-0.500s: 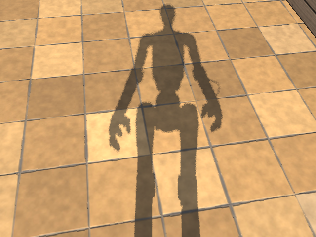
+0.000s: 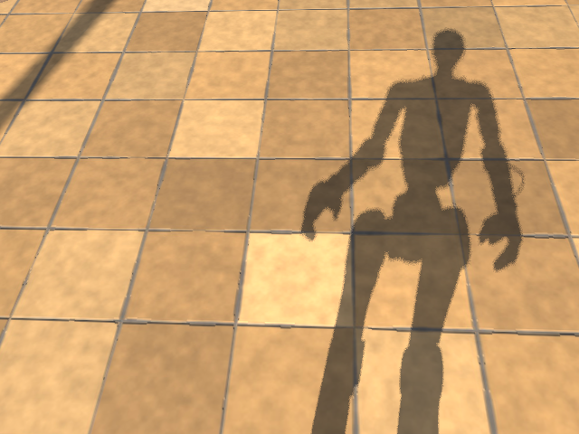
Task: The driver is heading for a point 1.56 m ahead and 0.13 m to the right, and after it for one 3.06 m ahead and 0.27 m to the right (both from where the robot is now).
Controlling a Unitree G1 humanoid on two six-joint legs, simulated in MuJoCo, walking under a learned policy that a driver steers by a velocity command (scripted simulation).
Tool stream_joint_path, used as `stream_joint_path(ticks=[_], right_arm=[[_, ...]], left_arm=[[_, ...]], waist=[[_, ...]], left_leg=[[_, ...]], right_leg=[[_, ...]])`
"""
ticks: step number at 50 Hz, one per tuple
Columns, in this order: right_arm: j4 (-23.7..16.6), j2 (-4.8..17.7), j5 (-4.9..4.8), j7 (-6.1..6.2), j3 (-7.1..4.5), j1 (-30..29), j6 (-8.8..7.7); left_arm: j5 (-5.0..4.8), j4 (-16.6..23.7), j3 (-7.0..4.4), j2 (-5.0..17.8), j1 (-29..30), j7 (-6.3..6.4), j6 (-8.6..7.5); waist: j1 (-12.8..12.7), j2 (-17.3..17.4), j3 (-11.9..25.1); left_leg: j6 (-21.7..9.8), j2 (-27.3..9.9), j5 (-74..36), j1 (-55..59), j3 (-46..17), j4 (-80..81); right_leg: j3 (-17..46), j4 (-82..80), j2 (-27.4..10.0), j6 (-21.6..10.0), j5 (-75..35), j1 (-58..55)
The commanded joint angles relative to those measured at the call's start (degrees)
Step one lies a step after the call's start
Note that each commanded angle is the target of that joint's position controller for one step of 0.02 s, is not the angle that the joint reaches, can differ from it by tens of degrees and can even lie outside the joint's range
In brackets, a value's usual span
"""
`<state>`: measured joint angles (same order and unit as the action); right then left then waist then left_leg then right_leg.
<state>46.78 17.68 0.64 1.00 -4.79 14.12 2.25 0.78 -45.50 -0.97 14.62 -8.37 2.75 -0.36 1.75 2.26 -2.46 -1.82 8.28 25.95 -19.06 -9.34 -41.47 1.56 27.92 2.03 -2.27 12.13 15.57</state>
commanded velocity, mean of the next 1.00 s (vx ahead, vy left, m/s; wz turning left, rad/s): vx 0.01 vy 0.00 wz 0.08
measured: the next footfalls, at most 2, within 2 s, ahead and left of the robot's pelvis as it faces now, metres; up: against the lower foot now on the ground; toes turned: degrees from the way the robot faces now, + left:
left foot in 0.32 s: -0.01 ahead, +0.12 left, +0.00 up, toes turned -2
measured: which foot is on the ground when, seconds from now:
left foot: up 0.00-0.30, down 0.32-1.00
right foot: down 0.00-1.00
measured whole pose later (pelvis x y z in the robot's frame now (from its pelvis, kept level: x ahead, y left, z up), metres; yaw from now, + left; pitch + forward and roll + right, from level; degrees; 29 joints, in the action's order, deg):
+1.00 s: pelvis -0.01 +0.02 +0.01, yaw +2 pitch -2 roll +0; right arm 64.1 11.0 0.4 2.1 1.4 15.9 -0.4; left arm 0.5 -65.1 0.5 11.1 -14.8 1.7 0.5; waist -0.5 -0.3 -1.6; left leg -2.3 3.1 14.2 -5.0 -2.7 -20.9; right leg 0.8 21.4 0.2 0.1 9.1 10.7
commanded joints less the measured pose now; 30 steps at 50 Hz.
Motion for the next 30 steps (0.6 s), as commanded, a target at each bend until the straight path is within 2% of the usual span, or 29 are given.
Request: stream_joint_path(ticks=[1,2,3,4,6,9,12,14,15,16,17,18,19,21,23,26,30], right_arm=[[-1.16,5.53,0.57,0.38,-1.34,5.05,0.45],[-0.96,5.10,0.40,0.08,-1.23,4.72,0.75],[-0.86,4.59,0.48,-0.34,-1.00,4.29,1.04],[-0.49,4.26,0.36,-0.56,-0.75,4.01,1.20],[-0.45,3.38,-0.14,-0.69,-0.15,2.10,1.44],[0.17,2.00,-0.34,-0.38,0.98,-0.33,1.86],[1.21,2.28,-0.87,0.21,1.48,-1.43,1.82],[3.09,1.58,-0.80,0.63,1.98,0.81,1.16],[3.77,2.30,-0.36,0.90,2.06,1.10,0.55],[3.80,4.58,0.55,1.21,1.90,0.75,-0.22],[3.95,7.36,0.45,1.04,1.60,-2.41,-0.61],[4.08,4.20,0.07,0.39,2.51,-4.27,-1.10],[4.44,2.59,0.10,0.17,3.13,-5.07,-1.56],[6.32,2.68,0.04,0.56,3.44,-3.45,-1.99],[8.09,2.69,-0.29,0.83,3.59,-2.00,-2.26],[9.55,2.14,-0.28,0.85,3.93,-1.50,-2.38],[11.29,1.96,-0.29,0.94,4.23,-0.93,-2.57]], left_arm=[[-0.18,3.25,-1.31,6.73,-1.01,-0.50,-0.41],[0.12,3.81,-0.97,5.99,0.94,-0.57,-0.37],[0.25,3.68,-0.88,6.08,0.91,-0.38,-0.56],[0.38,3.24,-0.88,6.28,-0.09,-0.40,-0.68],[0.19,2.10,-0.78,6.35,-2.12,-0.55,-0.95],[0.22,0.62,-0.85,7.16,-3.67,-0.81,-0.83],[0.60,-0.80,-1.29,8.54,-4.88,-1.18,-0.16],[0.20,-1.62,-1.44,8.79,-4.13,-1.19,0.38],[0.12,-2.09,-1.38,8.41,-4.77,-1.17,0.38],[-0.13,-1.79,-1.03,7.12,-5.35,-1.40,0.02],[-0.79,-1.70,-0.64,5.07,-6.61,-1.66,-0.08],[-0.54,-3.28,-0.42,4.90,-5.67,-1.42,0.32],[-0.26,-4.17,-0.60,5.27,-4.99,-1.32,0.59],[-0.07,-5.61,-1.02,6.33,-4.80,-1.61,0.66],[-0.08,-7.30,-0.81,5.67,-5.91,-1.78,0.49],[-0.17,-9.71,-0.56,4.93,-6.20,-1.66,0.46],[-0.15,-12.24,-0.28,4.31,-6.50,-1.59,0.55]], waist=[[0.94,-6.30,3.31],[1.63,-7.62,3.18],[1.38,-10.20,3.29],[0.84,-10.91,3.95],[-0.19,-10.62,5.18],[-1.63,-11.50,5.52],[-2.63,-12.95,4.93],[-0.71,-11.27,4.61],[-0.56,-9.64,4.62],[-1.45,-5.98,5.82],[-4.58,2.00,3.92],[-3.53,2.26,2.79],[-3.42,2.74,0.97],[-2.76,3.52,-0.21],[-2.81,2.74,-0.36],[-2.61,0.33,-1.11],[-2.56,-0.92,-1.52]], left_leg=[[1.60,-2.27,5.34,-5.56,0.76,-18.67],[2.29,-2.57,2.61,-5.18,1.16,-18.72],[3.08,-2.58,0.52,-4.95,1.53,-18.54],[3.81,-2.19,-0.32,-4.18,2.07,-18.00],[4.70,-2.61,-0.61,-3.07,2.64,-13.22],[4.66,-4.23,1.08,1.39,5.01,-2.27],[3.38,-4.82,-0.68,5.75,7.62,7.95],[2.09,-5.27,-10.62,11.43,8.83,21.07],[1.26,-7.13,-17.52,16.20,6.36,26.28],[0.16,-12.25,-20.61,20.92,0.80,26.15],[-2.45,-16.98,-26.68,16.23,-3.92,23.66],[-3.57,-18.03,-23.71,9.94,-4.05,24.31],[-2.64,-16.40,-19.26,7.62,-3.20,25.19],[-1.19,-14.02,-16.41,6.68,-1.57,26.34],[-0.99,-13.41,-16.46,7.65,-0.89,26.52],[-1.35,-13.36,-14.89,7.69,-0.81,26.81],[-1.63,-13.18,-13.36,6.91,-0.78,27.30]], right_leg=[[17.35,-10.76,-19.36,-11.18,-28.90,-6.24],[13.06,-10.79,-15.90,-8.78,-27.14,-6.19],[10.46,-10.39,-14.10,-8.08,-29.85,-6.85],[8.64,-9.62,-12.92,-7.98,-32.98,-7.69],[7.79,-8.80,-12.95,-8.41,-34.71,-10.23],[8.20,-8.58,-13.10,-8.58,-29.18,-11.02],[9.83,-8.06,-13.08,-8.81,-25.29,-10.30],[9.55,-6.33,-12.20,-7.00,-23.59,-8.49],[9.78,-5.93,-11.96,-4.84,-20.92,-5.41],[9.00,-4.86,-10.78,-2.28,-15.34,-1.24],[3.92,-6.02,-5.30,-0.55,-5.55,-0.71],[2.96,-7.62,-4.41,0.14,-1.86,-6.32],[3.31,-8.09,-4.54,0.38,-3.17,-8.08],[3.82,-7.97,-5.59,-0.04,-7.09,-9.68],[4.08,-8.66,-6.22,-0.01,-7.96,-9.38],[4.05,-9.50,-6.13,0.55,-6.69,-8.72],[4.08,-9.79,-6.23,0.89,-6.24,-8.82]])
Velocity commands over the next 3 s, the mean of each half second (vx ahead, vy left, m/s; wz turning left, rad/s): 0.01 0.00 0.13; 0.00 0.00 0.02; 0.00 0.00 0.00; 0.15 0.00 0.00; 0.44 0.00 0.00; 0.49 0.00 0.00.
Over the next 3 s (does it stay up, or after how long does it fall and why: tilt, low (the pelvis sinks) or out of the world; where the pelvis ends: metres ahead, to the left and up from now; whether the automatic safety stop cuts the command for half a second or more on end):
stays up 0.61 -0.03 -0.02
